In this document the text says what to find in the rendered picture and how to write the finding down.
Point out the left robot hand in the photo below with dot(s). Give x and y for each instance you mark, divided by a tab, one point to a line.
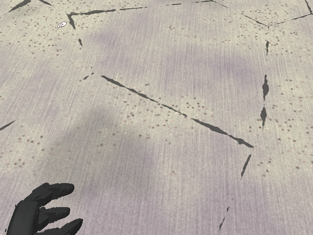
31	216

